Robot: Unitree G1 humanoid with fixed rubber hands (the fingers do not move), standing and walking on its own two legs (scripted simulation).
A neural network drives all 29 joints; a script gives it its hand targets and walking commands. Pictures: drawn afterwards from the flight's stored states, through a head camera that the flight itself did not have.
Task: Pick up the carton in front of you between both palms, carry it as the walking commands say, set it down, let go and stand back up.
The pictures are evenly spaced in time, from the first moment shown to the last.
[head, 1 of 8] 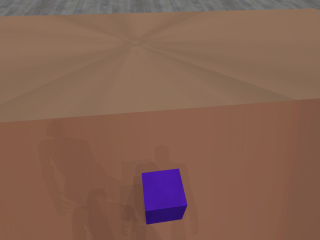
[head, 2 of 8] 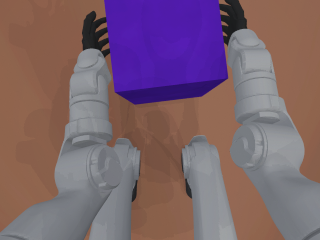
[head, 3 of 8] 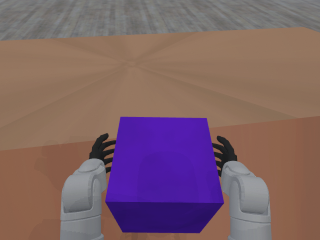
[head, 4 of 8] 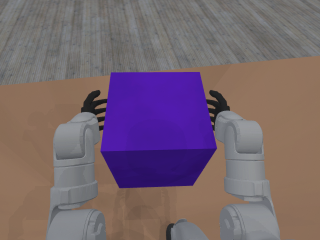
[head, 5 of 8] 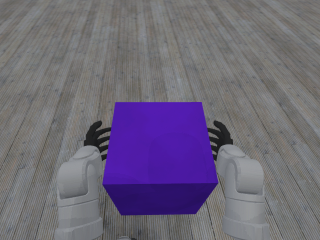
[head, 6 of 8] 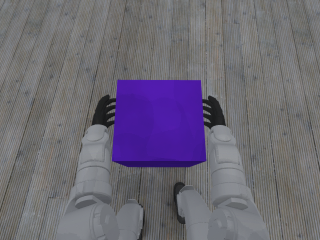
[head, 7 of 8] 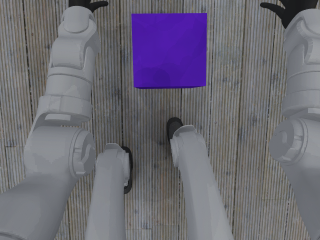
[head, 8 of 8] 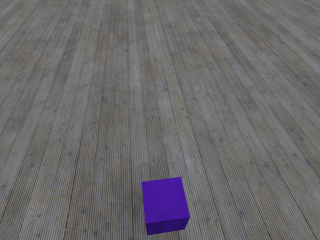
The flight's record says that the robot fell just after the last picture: no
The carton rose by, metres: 0.69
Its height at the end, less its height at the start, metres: -0.28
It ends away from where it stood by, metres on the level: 5.49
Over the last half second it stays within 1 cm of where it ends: yes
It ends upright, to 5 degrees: yes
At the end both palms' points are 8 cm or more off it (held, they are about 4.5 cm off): yes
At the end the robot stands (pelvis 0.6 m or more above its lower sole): yes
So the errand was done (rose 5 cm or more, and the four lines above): yes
